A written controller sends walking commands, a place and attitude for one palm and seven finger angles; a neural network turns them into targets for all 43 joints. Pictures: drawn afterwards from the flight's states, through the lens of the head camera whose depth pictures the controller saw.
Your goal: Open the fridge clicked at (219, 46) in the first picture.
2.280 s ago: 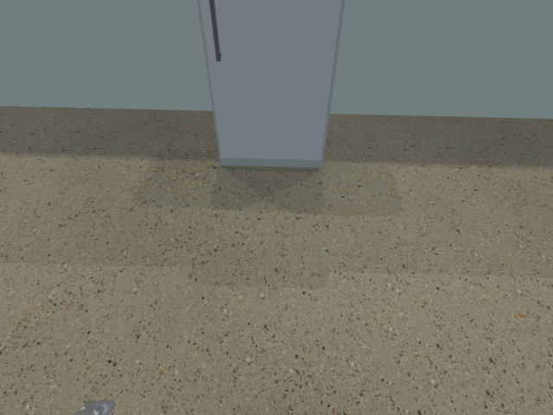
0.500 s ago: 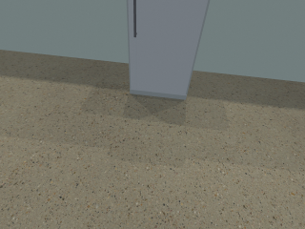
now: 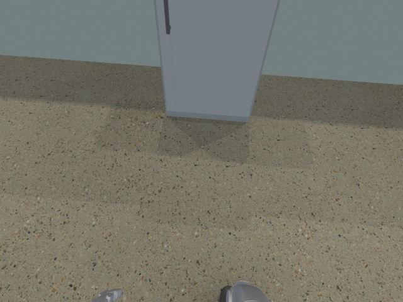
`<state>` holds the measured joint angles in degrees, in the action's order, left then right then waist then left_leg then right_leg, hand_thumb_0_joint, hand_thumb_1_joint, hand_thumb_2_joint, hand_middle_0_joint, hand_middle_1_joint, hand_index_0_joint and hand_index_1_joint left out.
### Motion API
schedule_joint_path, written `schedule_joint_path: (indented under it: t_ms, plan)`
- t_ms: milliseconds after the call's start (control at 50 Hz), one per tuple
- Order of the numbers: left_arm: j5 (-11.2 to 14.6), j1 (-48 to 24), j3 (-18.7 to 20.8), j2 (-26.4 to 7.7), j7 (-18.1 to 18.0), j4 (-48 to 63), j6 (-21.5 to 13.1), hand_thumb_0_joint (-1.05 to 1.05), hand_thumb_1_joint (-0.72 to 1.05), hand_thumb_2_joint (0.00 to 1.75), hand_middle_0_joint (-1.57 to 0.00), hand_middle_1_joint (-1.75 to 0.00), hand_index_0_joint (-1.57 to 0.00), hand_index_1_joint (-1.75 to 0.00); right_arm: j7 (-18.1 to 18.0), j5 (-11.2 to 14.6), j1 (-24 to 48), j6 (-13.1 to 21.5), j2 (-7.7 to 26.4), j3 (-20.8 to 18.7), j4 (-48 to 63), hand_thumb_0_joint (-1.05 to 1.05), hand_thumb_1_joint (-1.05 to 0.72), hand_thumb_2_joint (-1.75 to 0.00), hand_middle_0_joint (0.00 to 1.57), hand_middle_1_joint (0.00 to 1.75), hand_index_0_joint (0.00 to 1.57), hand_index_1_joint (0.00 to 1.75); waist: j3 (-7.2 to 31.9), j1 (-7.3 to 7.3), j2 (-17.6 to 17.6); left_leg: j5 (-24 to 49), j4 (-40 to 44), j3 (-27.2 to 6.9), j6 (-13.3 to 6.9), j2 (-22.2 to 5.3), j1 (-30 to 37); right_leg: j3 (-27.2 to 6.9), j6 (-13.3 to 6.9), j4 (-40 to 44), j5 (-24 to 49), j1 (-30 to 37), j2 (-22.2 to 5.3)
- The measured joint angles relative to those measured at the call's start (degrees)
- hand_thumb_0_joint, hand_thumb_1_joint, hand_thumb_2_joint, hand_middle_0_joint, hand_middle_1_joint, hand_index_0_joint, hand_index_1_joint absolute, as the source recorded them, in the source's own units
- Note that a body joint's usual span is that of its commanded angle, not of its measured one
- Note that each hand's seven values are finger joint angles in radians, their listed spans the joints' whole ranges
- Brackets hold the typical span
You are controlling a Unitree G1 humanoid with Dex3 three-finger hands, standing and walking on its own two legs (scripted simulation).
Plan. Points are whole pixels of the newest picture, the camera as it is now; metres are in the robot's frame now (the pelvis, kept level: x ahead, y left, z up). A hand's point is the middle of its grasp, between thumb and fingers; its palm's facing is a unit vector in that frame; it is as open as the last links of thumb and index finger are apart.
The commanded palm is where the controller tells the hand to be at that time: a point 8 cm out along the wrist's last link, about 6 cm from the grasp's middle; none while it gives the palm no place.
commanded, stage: walk to a spot facing it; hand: left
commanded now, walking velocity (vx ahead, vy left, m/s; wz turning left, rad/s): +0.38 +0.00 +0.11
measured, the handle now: out of the picture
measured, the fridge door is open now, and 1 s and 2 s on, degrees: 0 0 0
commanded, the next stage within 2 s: turn to face it in 0.88 s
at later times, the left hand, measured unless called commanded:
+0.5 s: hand out of the picture +0.13 +0.18 -0.18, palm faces +0.21 -0.97 -0.15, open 7.3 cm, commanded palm none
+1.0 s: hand (130, 163) +0.52 +0.21 -0.15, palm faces -0.01 -0.98 -0.20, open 7.4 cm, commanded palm none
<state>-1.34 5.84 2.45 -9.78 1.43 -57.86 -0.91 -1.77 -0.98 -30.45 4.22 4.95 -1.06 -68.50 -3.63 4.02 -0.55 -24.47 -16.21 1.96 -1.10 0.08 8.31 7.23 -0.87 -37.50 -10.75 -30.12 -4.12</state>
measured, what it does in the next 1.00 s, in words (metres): walks ahead: right foot, then left foot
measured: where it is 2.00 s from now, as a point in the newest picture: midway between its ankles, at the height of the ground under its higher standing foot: (196, 200)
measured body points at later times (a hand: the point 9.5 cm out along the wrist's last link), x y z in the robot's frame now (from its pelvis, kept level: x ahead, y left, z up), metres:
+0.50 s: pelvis +0.24 +0.03 -0.01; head +0.25 +0.06 +0.44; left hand +0.12 +0.24 -0.17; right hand +0.38 -0.19 -0.13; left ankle +0.32 +0.13 -0.73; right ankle +0.14 -0.11 -0.72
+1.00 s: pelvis +0.43 +0.03 +0.01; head +0.45 +0.02 +0.46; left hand +0.52 +0.26 -0.14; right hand +0.34 -0.17 -0.15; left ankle +0.32 +0.13 -0.73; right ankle +0.56 -0.09 -0.70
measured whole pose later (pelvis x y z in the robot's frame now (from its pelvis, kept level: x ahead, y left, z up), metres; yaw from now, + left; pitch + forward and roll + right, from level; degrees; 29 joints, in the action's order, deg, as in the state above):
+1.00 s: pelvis +0.43 +0.03 +0.01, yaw +0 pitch -1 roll +2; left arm -1.8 8.5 3.7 -10.0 1.1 -58.8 0.6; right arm -1.2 -1.6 -25.6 3.6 6.7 -2.1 -66.0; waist -3.3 2.5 -0.3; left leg -20.0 -18.5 15.9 0.7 -2.0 3.5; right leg 6.2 -0.8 -40.3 -10.6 -29.3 -6.1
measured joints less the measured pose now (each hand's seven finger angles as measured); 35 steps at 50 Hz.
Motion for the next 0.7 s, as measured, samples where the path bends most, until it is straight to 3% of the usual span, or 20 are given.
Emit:
schedule_joint_path:
  t_ms: [40, 120, 180, 260, 320, 400, 480, 500, 540, 600, 700]
  plan:
    - [-0.26, -0.83, 0.01, 0.13, -0.03, 1.05, -1.38, 0.01, 0.91, 0.9, -0.2, -0.3, -0.2, -0.3, 0.09, 0.15, -0.5, -0.3, 0.26, -0.23, -0.37, 0.01, -0.9, -0.9, 0.2, 0.3, 0.2, 0.3, 0.05, -0.24, 0.43, -4.51, -7.81, -0.46, 0.45, -0.77, -1.19, 0.85, -1.7, 3.59, 2.28, 4.04, 1.4]
    - [-0.13, -0.51, 0.14, 0.84, -0.71, 1.57, -3.79, 0.0, 0.91, 0.9, -0.2, -0.3, -0.2, -0.3, 0.68, 0.8, 3.46, -1.66, 1.61, -0.94, 0.18, 0.01, -0.9, -0.9, 0.2, 0.3, 0.2, 0.3, -0.73, -1.5, 1.74, -1.59, -47.59, -2.58, -1.15, -1.88, -18.42, 3.05, -2.62, -1.0, -3.24, 7.32, 1.88]
    - [-0.16, 2.69, 0.12, 1.04, -1.51, -0.04, -3.71, 0.0, 0.91, 0.9, -0.2, -0.3, -0.2, -0.3, 0.89, 0.28, 8.05, -2.28, 3.3, -1.73, 2.57, 0.01, -0.9, -0.9, 0.2, 0.3, 0.2, 0.3, 0.34, -2.15, 1.88, 4.16, -56.67, -1.09, -1.11, -3.99, -29.49, 3.89, -1.83, 3.46, -4.05, 12.71, 2.41]
    - [-0.28, 7.73, 0.89, -0.08, -2.59, -2.45, -3.48, -0.01, 0.94, 0.9, -0.2, -0.3, -0.2, -0.3, 1.27, -0.14, 13.99, -2.88, 4.95, -2.51, 6.91, 0.01, -0.91, -0.9, 0.19, 0.3, 0.19, 0.3, 1.99, -2.58, 1.91, 8.45, -50.54, 0.16, 0.45, -6.78, -39.07, 4.85, -1.65, 9.47, -4.21, 18.59, 2.94]
    - [-0.43, 11.24, 0.66, -0.83, -2.34, -4.26, -3.02, -0.01, 0.94, 0.9, -0.2, -0.3, -0.2, -0.3, 2.05, -0.21, 17.65, -3.1, 5.44, -2.7, 9.29, 0.01, -0.91, -0.9, 0.19, 0.3, 0.19, 0.3, 2.67, -3.21, 1.61, 12.37, -40.86, 1.43, 1.47, -8.13, -41.45, 5.36, -0.97, 12.56, -4.95, 22.2, 3.09]
    - [-0.5, 15.03, 0.19, -1.07, -2.02, -5.84, -2.86, 0.0, 0.93, 0.9, -0.2, -0.3, -0.2, -0.3, 3.13, -0.19, 21.1, -2.91, 5.4, -2.44, 10.82, 0.01, -0.91, -0.9, 0.19, 0.3, 0.19, 0.3, 2.36, -5.24, 0.96, 14.74, -28.37, 2.97, 1.4, -8.0, -39.64, 6.06, 0.54, 14.13, -7.42, 26.38, 2.88]
    - [-0.48, 18.77, 0.03, -0.81, -1.79, -6.96, -2.42, 0.0, 0.92, 0.9, -0.2, -0.3, -0.2, -0.3, 3.6, -0.31, 22.78, -2.17, 5.06, -1.88, 11.62, 0.01, -0.91, -0.9, 0.19, 0.3, 0.19, 0.3, 1.82, -7.2, -0.1, 13.24, -19.5, 5.22, 0.14, -5.81, -33.47, 6.21, 2.89, 10.9, -12.62, 29.13, 1.17]
    - [-0.34, 19.38, 0.05, -0.7, -1.7, -7.39, -2.12, 0.0, 0.92, 0.9, -0.2, -0.3, -0.2, -0.3, 3.48, -0.54, 23.1, -1.54, 4.83, -1.82, 11.81, 0.01, -0.91, -0.9, 0.19, 0.3, 0.19, 0.3, 1.44, -7.12, -0.74, 14.6, -19.1, 5.86, -1.52, -4.91, -32.5, 5.83, 2.81, 6.55, -14.69, 28.12, -0.18]
    - [0.0, 19.07, -0.06, -0.4, -1.4, -8.02, -1.01, 0.0, 0.92, 0.9, -0.2, -0.3, -0.2, -0.3, 3.02, -0.58, 23.3, -0.47, 4.29, -1.55, 12.19, 0.0, -0.91, -0.9, 0.19, 0.3, 0.19, 0.3, 0.32, -7.02, -1.35, 11.9, -21.75, 6.79, -3.09, -3.98, -31.68, 1.75, 1.64, -10.48, -17.89, 21.96, -0.96]
    - [-0.05, 17.22, 0.13, -0.2, -1.11, -7.99, -0.35, 0.01, 0.91, 0.9, -0.2, -0.3, -0.2, -0.3, 2.04, -0.25, 21.48, -0.03, 3.27, -1.03, 11.44, 0.0, -0.91, -0.9, 0.19, 0.3, 0.19, 0.3, -0.02, -6.51, -1.42, 10.45, -18.21, 7.84, -2.85, -2.91, -27.05, -1.79, 0.71, -28.94, -13.88, 11.99, -0.89]
    - [-0.65, 12.82, 0.95, -0.13, -0.96, -5.08, 0.07, 0.01, 0.91, 0.9, -0.2, -0.3, -0.2, -0.3, 0.36, 0.26, 17.02, 0.57, 4.29, -2.19, 9.36, -0.02, -0.95, -0.9, 0.2, 0.3, 0.2, 0.3, 1.07, -5.71, -1.62, 12.08, -8.47, 9.22, -3.24, -0.87, -19.2, -3.59, 1.43, -30.61, -4.93, 1.03, -2.8]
